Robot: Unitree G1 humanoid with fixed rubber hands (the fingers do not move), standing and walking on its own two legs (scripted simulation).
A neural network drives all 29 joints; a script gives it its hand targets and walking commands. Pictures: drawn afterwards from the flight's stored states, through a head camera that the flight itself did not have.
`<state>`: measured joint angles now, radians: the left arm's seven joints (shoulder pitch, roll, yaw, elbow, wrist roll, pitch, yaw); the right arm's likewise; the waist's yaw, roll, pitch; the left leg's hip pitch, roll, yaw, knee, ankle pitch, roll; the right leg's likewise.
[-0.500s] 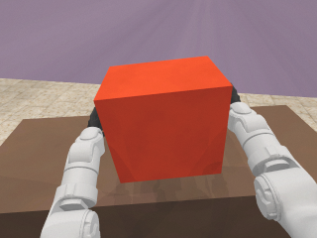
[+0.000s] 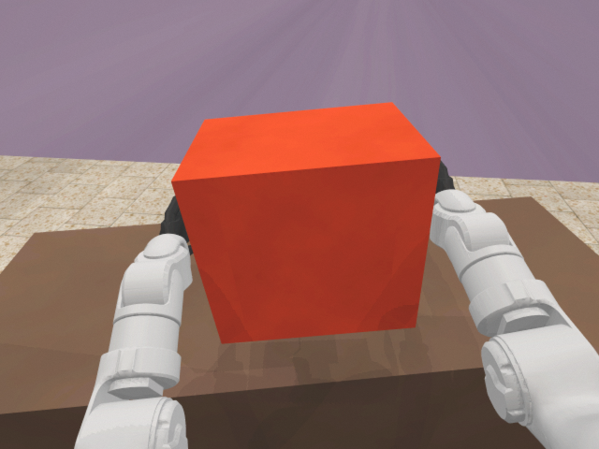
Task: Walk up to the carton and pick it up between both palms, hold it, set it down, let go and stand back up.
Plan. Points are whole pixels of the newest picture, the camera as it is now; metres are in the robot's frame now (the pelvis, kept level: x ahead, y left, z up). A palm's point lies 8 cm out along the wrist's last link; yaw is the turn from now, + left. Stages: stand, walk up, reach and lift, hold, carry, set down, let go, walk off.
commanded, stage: hold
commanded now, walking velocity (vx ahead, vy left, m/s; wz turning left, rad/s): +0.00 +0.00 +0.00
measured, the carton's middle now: (308, 221) +0.40 +0.00 +0.18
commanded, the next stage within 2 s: none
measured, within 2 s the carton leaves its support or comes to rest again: neither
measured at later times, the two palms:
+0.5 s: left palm (171, 241) +0.35 +0.18 +0.19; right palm (448, 197) +0.37 -0.18 +0.22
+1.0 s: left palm (173, 239) +0.36 +0.18 +0.19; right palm (445, 196) +0.38 -0.18 +0.22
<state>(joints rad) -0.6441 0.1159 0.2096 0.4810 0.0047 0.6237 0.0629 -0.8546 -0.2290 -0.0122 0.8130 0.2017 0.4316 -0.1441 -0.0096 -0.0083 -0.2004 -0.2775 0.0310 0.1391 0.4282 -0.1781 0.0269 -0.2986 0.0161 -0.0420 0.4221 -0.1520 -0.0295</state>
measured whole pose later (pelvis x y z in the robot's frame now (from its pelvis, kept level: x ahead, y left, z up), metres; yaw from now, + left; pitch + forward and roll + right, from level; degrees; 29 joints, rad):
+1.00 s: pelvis +0.00 +0.00 +0.00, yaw +0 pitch +1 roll +0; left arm -0.64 0.12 0.22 0.41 0.02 0.69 0.05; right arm -0.84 -0.23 -0.01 0.74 0.21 0.49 -0.15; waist -0.03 -0.02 -0.20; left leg -0.26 0.03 0.13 0.42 -0.17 0.03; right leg -0.29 0.02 -0.04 0.42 -0.15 -0.03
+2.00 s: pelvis -0.01 +0.00 +0.00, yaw +0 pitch +0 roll +0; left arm -0.64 0.12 0.22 0.39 0.03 0.70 0.05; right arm -0.84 -0.23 -0.01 0.72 0.21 0.49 -0.15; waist -0.03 -0.02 -0.20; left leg -0.26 0.03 0.13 0.42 -0.17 0.03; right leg -0.28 0.02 -0.04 0.42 -0.14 -0.03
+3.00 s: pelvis -0.01 +0.00 +0.00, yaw +1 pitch +0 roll +0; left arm -0.64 0.12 0.22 0.39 0.03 0.70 0.05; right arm -0.84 -0.23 -0.01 0.72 0.21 0.50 -0.15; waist -0.03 -0.02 -0.20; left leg -0.27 0.02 0.12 0.42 -0.17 0.03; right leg -0.28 0.02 -0.04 0.42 -0.14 -0.03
